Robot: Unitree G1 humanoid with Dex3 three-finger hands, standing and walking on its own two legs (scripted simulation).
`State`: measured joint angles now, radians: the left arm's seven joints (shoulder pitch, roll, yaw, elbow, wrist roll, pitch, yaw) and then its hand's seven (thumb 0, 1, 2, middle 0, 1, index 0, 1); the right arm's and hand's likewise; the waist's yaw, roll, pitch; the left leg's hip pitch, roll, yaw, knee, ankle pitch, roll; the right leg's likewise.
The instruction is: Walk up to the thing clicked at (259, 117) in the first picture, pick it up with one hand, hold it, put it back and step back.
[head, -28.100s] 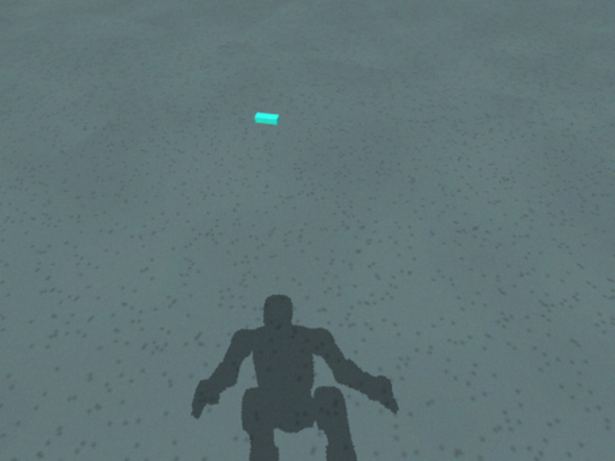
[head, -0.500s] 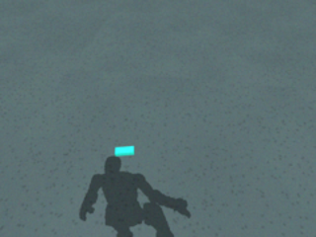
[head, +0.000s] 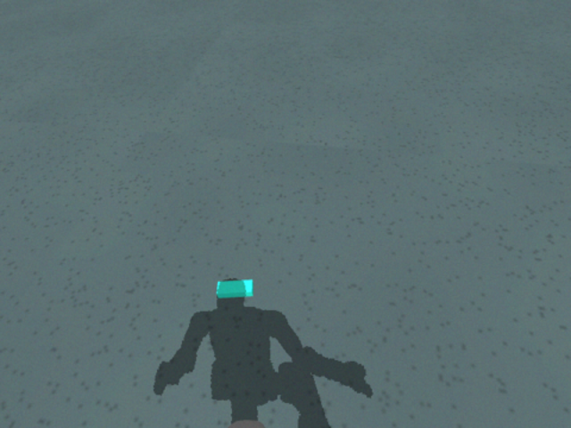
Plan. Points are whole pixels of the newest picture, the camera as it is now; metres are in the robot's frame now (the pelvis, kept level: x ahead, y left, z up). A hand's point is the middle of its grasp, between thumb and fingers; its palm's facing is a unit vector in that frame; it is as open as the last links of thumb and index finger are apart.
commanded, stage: walk up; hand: left
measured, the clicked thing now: (235, 288) +0.74 +0.27 -0.76
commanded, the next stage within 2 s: none
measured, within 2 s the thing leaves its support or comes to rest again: neither
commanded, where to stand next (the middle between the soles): +0.37 +0.01 m, yaw +3 degrees
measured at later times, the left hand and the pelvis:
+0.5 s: hand (125, 403) +0.20 +0.30 -0.15, palm faces -0.06 -0.94 -0.34, open 7.3 cm; pelvis +0.16 +0.03 -0.01, yaw +0 degrees
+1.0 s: hand (156, 321) +0.35 +0.29 -0.16, palm faces -0.01 -0.94 -0.35, open 7.3 cm; pelvis +0.26 +0.03 -0.02, yaw +1 degrees
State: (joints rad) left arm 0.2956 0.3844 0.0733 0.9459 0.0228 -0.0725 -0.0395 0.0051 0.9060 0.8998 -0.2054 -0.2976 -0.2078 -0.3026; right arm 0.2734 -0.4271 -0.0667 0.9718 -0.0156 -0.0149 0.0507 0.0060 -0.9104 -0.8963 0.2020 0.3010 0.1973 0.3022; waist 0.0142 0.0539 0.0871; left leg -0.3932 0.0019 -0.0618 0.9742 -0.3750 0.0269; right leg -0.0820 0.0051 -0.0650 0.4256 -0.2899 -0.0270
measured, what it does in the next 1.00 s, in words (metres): walks ahead: left foot, then right foot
